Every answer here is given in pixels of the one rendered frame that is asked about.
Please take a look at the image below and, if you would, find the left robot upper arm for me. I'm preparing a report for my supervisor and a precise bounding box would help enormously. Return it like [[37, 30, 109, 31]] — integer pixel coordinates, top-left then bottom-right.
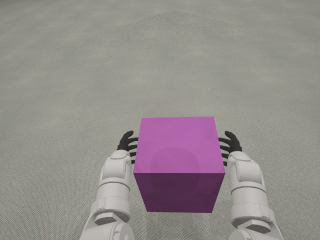
[[80, 221, 135, 240]]

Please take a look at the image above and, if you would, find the right robot upper arm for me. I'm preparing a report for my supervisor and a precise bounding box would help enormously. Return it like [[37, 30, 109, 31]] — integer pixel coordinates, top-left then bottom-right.
[[228, 228, 280, 240]]

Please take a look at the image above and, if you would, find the robot right hand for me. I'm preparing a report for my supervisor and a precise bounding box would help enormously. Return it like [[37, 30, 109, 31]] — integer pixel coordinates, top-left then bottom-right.
[[218, 131, 242, 166]]

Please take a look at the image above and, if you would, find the robot right forearm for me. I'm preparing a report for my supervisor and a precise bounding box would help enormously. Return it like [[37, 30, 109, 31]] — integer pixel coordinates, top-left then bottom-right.
[[226, 151, 284, 240]]

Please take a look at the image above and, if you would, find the robot left forearm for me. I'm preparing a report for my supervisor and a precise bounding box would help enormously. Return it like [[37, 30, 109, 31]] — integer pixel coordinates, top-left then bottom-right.
[[81, 149, 132, 236]]

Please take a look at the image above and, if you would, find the robot left hand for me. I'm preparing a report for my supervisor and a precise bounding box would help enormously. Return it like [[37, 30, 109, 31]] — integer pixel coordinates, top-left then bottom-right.
[[117, 130, 139, 164]]

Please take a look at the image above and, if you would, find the carton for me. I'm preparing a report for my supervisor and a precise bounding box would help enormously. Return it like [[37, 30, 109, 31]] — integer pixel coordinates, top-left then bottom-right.
[[133, 116, 225, 213]]

